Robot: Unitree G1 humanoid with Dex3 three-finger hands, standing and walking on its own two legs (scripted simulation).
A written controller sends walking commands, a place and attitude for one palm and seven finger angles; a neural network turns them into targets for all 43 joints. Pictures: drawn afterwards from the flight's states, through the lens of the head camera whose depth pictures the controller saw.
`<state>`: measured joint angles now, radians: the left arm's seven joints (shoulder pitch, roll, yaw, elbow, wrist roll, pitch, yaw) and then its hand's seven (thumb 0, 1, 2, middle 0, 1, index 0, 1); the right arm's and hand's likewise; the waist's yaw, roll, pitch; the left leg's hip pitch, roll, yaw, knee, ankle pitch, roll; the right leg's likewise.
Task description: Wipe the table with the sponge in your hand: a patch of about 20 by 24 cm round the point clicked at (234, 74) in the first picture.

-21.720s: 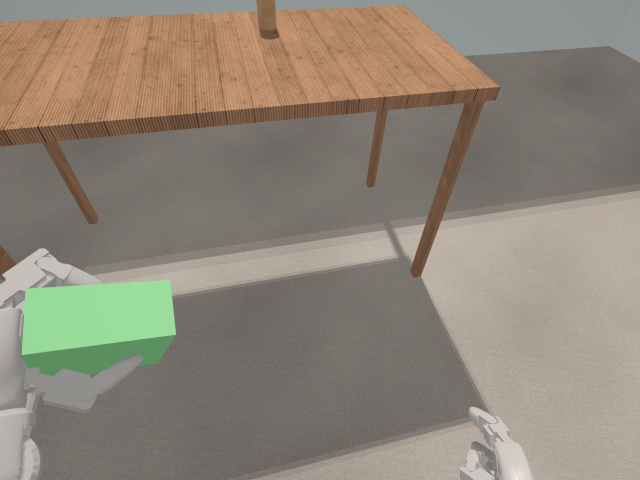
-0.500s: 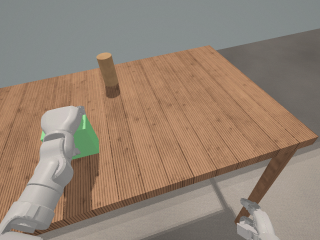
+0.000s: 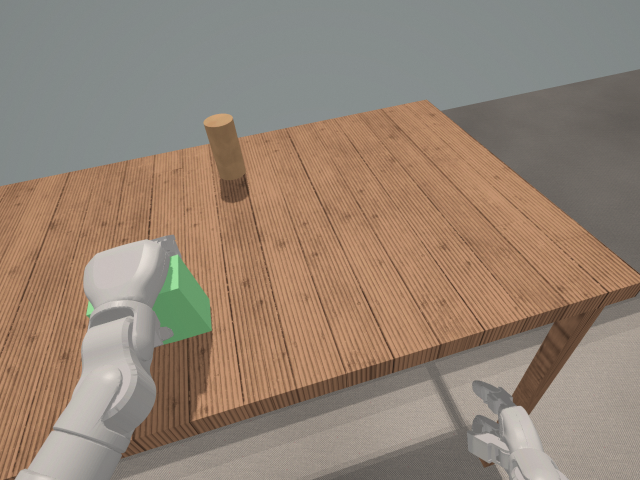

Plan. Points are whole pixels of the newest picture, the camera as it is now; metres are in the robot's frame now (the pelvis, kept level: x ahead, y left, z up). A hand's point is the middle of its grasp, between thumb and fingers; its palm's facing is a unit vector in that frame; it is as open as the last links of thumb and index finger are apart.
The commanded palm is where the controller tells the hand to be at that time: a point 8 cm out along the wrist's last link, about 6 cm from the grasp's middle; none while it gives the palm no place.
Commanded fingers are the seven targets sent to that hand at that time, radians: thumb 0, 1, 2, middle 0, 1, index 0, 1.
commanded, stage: wipe back along the middle lane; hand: left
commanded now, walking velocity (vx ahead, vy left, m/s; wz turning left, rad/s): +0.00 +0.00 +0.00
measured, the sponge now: (161, 312) +0.29 +0.26 +0.08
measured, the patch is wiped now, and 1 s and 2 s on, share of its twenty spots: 0.60 0.65 0.70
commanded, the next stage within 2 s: slide across to the third lane in 0.34 s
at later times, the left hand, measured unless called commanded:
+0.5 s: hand (152, 330) +0.24 +0.23 +0.11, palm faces +0.11 -0.07 -0.99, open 9.6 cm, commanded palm +0.20 +0.21 +0.15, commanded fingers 0.00 0.10 1.30 -1.20 -1.60 -1.20 -1.60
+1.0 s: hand (202, 319) +0.25 +0.18 +0.12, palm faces +0.14 -0.14 -0.98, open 9.6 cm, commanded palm +0.22 +0.16 +0.17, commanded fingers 0.00 0.10 1.30 -1.20 -1.60 -1.20 -1.60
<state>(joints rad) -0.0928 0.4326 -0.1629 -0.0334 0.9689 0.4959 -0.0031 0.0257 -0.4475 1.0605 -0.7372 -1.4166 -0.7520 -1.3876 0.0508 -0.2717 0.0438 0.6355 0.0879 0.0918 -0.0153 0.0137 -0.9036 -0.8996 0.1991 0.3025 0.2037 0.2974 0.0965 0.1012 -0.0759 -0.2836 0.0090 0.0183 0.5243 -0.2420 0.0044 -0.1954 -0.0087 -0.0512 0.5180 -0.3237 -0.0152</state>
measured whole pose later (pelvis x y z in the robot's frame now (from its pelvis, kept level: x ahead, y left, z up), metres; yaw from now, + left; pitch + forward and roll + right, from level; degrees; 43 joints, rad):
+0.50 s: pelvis -0.01 -0.02 +0.00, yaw +0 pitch -2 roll +0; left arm 0.08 0.43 -0.16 -0.21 0.97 0.51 -0.01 0.02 -0.44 1.06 -0.73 -1.42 -0.75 -1.39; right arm 0.05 -0.27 0.05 0.64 0.08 0.07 -0.01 0.01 -0.90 -0.90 0.20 0.30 0.20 0.30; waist 0.11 0.12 -0.07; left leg -0.27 0.03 0.02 0.54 -0.24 -0.02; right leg -0.20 0.01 -0.05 0.56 -0.34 -0.04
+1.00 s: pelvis -0.03 -0.02 +0.00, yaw +0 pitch -4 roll +1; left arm -0.10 0.36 -0.31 -0.12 0.95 0.51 0.01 0.01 -0.45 1.06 -0.75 -1.41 -0.77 -1.37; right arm 0.02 -0.25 0.04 0.69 0.08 0.02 -0.02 0.01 -0.90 -0.90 0.20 0.30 0.17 0.28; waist 0.13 0.11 -0.05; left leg -0.23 0.03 0.01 0.50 -0.20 -0.03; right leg -0.17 0.01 -0.06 0.55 -0.31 -0.05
